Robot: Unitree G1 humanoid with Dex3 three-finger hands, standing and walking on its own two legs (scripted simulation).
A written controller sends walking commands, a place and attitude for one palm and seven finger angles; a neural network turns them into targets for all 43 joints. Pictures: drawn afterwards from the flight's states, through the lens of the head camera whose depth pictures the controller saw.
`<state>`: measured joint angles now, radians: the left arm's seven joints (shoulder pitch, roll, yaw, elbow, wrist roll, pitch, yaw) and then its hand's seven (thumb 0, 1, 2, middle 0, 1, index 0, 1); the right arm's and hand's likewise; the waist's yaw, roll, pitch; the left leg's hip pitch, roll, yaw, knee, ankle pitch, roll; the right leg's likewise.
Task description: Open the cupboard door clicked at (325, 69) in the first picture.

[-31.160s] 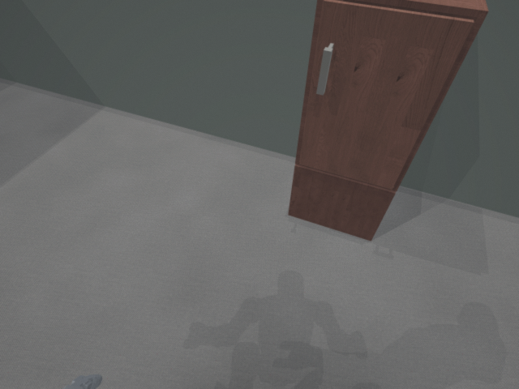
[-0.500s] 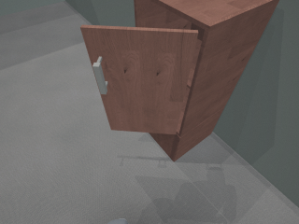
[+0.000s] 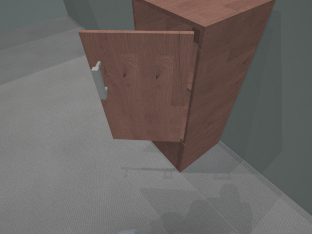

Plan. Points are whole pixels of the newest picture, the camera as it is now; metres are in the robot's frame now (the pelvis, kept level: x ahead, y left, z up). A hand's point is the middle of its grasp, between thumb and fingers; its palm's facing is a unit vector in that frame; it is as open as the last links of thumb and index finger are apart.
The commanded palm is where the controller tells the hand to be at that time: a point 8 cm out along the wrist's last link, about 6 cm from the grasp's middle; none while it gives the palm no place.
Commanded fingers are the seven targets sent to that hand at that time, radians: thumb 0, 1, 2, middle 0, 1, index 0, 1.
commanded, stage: come to a stop and stand still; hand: left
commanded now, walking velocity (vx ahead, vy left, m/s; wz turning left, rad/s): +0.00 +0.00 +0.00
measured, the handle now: (101, 80) +0.61 +0.24 +0.04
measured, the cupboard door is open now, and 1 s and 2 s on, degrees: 49 49 49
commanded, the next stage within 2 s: look again from close up in 0.52 s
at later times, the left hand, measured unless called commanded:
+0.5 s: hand out of the picture -0.06 +0.18 -0.17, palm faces +0.04 -0.98 -0.18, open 7.3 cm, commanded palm none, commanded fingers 0.00 0.90 0.90 -0.20 -0.30 -0.20 -0.30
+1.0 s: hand out of the picture -0.05 +0.18 -0.17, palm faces +0.04 -0.99 -0.14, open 7.3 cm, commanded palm none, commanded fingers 0.00 0.90 0.90 -0.20 -0.30 -0.20 -0.30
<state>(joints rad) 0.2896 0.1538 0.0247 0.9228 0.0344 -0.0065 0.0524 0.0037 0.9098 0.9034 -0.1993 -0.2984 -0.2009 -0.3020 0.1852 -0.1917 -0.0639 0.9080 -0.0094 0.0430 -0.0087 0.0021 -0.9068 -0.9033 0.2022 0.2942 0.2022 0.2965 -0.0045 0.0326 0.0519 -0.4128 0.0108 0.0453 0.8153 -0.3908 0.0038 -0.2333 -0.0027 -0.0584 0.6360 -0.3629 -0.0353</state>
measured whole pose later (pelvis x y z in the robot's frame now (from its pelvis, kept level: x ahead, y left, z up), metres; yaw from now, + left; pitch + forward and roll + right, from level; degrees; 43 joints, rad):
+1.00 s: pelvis -0.02 +0.02 +0.01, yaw +0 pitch +0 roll -1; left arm 0.39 0.12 -0.01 1.10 0.02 -0.02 0.04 0.00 0.91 0.90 -0.20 -0.30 -0.20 -0.30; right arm 0.32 -0.14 0.00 1.09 -0.01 -0.02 -0.02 0.01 -0.92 -0.90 0.20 0.29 0.20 0.30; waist 0.00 -0.02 -0.02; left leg -0.29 -0.04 0.08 0.43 -0.15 0.08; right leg -0.22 -0.02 -0.04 0.46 -0.24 0.00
